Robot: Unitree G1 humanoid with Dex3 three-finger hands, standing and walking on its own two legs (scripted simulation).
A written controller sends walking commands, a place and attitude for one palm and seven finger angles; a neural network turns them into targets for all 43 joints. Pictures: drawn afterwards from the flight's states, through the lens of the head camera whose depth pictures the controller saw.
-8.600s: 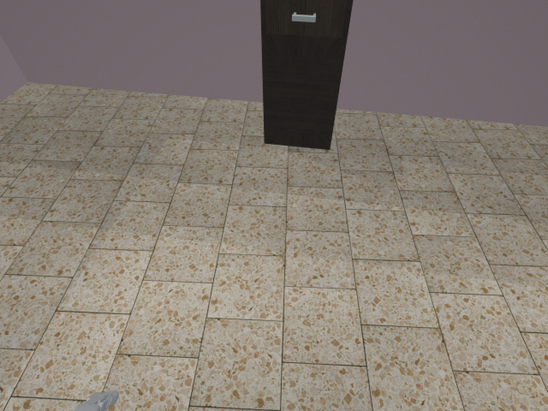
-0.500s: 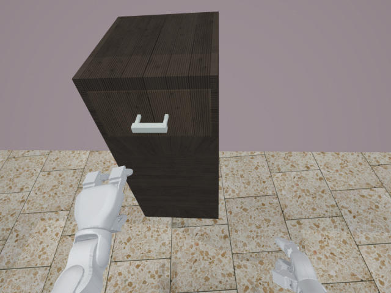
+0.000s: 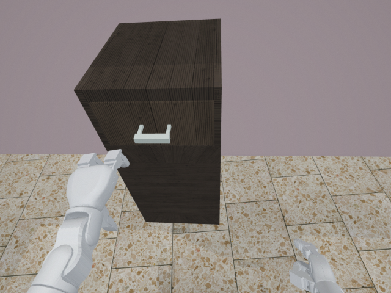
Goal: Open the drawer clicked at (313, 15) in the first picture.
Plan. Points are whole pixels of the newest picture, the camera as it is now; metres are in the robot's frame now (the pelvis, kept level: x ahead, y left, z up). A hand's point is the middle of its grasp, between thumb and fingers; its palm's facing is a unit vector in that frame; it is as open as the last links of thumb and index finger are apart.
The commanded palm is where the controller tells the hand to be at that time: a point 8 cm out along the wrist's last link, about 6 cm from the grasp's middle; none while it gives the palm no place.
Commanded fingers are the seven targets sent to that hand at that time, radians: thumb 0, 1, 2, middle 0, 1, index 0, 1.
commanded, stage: raise the hand with hooked fingers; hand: left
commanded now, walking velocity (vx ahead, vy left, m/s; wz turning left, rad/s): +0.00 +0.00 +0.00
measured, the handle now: (153, 133) +0.54 +0.20 -0.02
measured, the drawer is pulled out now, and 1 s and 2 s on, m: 0.00 0.00 0.00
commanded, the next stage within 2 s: move the hooked fingers above the handle in 0.64 s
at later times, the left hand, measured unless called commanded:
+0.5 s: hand (104, 177) +0.31 +0.23 +0.08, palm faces -0.03 -0.11 -0.99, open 13.8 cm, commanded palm +0.29 +0.24 +0.14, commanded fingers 0.00 -0.50 0.30 -0.30 -1.20 -0.30 -1.20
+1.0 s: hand (116, 171) +0.33 +0.22 +0.07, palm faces -0.01 -0.07 -1.00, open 13.8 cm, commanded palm +0.32 +0.23 +0.13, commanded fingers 0.00 -0.50 0.30 -0.30 -1.20 -0.30 -1.20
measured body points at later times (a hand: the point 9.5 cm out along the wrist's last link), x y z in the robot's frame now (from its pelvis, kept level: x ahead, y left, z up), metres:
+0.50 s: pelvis +0.01 +0.00 +0.01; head +0.04 -0.04 +0.46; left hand +0.31 +0.24 +0.13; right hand +0.20 -0.23 -0.11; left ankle +0.00 +0.11 -0.73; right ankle -0.01 -0.12 -0.73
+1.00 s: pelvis +0.00 -0.01 +0.01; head +0.03 -0.04 +0.45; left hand +0.33 +0.22 +0.13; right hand +0.19 -0.23 -0.11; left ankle +0.00 +0.11 -0.73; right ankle -0.01 -0.12 -0.73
